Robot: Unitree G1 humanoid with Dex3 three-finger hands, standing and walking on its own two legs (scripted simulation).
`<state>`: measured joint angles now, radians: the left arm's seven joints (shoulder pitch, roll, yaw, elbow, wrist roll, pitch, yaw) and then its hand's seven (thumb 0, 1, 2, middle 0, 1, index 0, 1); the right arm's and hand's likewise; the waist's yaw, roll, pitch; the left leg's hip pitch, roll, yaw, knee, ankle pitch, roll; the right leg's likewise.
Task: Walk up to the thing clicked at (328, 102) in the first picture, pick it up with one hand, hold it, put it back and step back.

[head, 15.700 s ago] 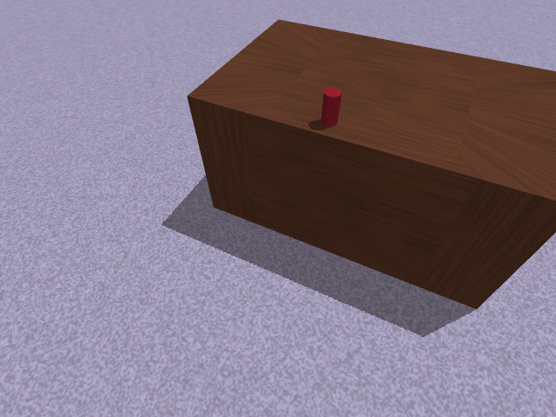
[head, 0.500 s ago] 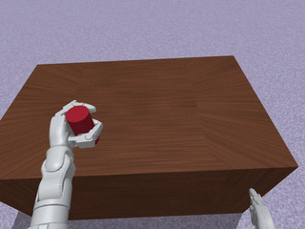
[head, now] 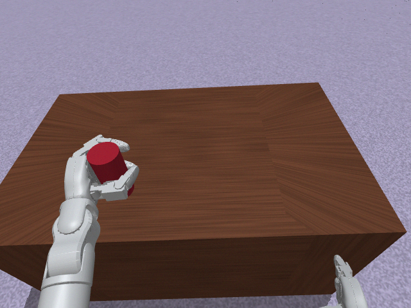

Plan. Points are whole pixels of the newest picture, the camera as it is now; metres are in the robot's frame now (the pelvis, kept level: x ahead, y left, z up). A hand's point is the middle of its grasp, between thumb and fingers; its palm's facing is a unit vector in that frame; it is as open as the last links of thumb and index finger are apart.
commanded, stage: hold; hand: left
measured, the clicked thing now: (112, 172) +0.33 +0.18 +0.13
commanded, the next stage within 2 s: none
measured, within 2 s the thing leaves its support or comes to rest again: neither
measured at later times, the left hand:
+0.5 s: hand (118, 173) +0.33 +0.17 +0.13, palm faces +0.12 -0.99 -0.01, open 7.2 cm
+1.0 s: hand (116, 171) +0.33 +0.17 +0.14, palm faces +0.14 -0.99 -0.01, open 7.2 cm
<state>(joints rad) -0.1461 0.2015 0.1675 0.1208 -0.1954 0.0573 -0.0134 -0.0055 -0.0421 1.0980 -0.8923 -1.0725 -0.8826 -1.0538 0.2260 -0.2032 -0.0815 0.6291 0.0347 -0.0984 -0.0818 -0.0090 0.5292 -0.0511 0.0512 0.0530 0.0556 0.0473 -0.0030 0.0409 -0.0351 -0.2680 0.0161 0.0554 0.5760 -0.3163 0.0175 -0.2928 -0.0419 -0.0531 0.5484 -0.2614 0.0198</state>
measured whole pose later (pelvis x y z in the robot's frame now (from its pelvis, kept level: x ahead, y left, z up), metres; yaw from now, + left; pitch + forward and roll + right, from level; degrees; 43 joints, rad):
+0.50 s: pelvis +0.01 +0.00 +0.01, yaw +0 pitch -1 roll -1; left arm -0.11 0.19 0.16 0.08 -0.19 0.10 -0.02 -0.01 -0.04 1.09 -0.89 -1.08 -0.88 -1.06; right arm 0.21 -0.21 -0.09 0.68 0.03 -0.13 -0.07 -0.01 0.53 -0.05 0.05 0.05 0.06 0.05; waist 0.00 0.04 -0.02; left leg -0.21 0.01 0.05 0.51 -0.29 0.02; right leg -0.23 -0.04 -0.06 0.48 -0.24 0.02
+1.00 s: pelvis +0.01 +0.00 +0.01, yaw +0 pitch -1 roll +0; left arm -0.09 0.19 0.17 0.05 -0.20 0.08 -0.02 0.00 -0.04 1.09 -0.88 -1.08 -0.88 -1.06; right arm 0.18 -0.22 -0.10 0.71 0.02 -0.12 -0.08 -0.01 0.54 -0.05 0.05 0.05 0.06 0.05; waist 0.00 0.05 -0.02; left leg -0.18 0.01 0.05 0.48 -0.28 0.01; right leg -0.21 -0.04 -0.06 0.46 -0.24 0.02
